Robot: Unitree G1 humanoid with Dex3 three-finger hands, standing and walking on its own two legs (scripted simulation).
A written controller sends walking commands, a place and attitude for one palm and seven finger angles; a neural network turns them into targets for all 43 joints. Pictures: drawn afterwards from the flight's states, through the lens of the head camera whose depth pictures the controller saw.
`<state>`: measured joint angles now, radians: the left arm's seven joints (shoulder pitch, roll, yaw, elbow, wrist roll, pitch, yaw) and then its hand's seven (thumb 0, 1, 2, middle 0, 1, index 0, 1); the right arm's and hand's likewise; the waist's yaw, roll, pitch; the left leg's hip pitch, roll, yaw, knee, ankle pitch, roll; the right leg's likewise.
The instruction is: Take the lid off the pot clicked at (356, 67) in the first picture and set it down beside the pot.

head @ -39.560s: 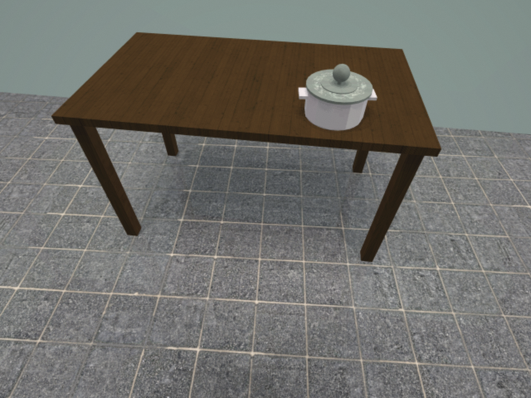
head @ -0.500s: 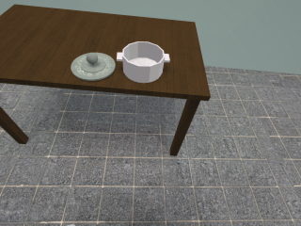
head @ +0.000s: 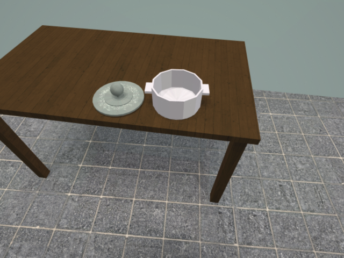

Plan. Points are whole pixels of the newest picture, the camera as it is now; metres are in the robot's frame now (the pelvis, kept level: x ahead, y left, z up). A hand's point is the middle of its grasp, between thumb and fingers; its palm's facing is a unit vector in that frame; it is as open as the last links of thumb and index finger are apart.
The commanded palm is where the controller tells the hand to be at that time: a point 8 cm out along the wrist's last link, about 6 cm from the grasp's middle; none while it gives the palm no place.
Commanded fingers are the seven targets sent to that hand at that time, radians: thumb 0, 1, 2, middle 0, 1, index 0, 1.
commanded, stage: let the arm hang, fingers relaxed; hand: left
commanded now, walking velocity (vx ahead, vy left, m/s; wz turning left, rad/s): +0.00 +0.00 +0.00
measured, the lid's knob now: (116, 89) +0.69 +0.25 -0.04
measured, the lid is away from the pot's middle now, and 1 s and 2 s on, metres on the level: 0.23 0.23 0.23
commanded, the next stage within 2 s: look to check the result in 0.46 s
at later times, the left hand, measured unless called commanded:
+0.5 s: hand out of the picture +0.08 +0.19 -0.18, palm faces +0.03 -0.98 -0.19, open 7.3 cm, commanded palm none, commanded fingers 0.00 0.90 0.90 -0.20 -0.30 -0.20 -0.30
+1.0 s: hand (102, 251) +0.17 +0.21 -0.19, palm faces +0.06 -0.98 -0.17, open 7.3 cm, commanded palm none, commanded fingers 0.00 0.90 0.90 -0.20 -0.30 -0.20 -0.30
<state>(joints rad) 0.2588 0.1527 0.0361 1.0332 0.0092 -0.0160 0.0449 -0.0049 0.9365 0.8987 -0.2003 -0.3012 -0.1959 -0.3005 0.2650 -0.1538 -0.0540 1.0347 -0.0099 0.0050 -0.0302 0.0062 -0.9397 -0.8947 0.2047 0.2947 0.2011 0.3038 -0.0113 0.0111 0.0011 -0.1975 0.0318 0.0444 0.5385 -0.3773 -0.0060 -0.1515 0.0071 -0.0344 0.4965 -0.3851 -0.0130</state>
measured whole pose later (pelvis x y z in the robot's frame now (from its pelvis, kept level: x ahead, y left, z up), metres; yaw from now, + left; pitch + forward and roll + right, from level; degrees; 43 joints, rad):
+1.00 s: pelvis +0.12 +0.04 -0.01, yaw +2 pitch +4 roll -4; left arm 0.20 0.14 0.05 1.01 0.00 -0.01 0.05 0.00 0.91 0.90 -0.20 -0.30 -0.19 -0.30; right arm 0.40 -0.09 -0.03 1.15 0.00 0.02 -0.05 0.00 -0.91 -0.89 0.21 0.29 0.20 0.30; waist -0.03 0.04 0.06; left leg -0.04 0.04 0.04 0.56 -0.50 0.02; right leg -0.22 0.01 -0.07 0.57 -0.41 0.02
